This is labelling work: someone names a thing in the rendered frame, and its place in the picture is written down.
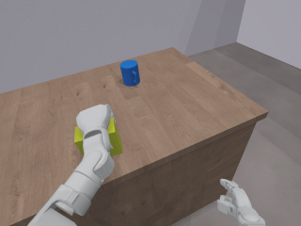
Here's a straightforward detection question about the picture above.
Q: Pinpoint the left robot upper arm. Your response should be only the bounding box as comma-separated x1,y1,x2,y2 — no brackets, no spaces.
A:
34,208,77,226

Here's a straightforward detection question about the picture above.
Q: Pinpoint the robot right hand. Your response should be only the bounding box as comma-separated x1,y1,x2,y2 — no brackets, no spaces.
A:
217,179,252,220

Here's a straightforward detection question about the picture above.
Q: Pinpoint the right robot forearm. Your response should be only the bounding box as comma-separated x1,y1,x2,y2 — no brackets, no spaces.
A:
236,206,266,226

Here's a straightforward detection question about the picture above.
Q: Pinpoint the left robot forearm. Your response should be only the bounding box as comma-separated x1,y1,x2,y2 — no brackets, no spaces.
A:
27,127,115,226

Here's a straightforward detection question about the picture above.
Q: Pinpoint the robot left hand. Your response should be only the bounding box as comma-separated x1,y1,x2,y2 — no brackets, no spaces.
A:
76,104,116,150

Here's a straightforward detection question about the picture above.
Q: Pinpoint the table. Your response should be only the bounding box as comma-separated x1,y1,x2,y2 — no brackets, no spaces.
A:
0,47,269,226

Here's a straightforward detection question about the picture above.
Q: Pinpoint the sponge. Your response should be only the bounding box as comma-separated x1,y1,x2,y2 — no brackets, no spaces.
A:
74,118,123,156

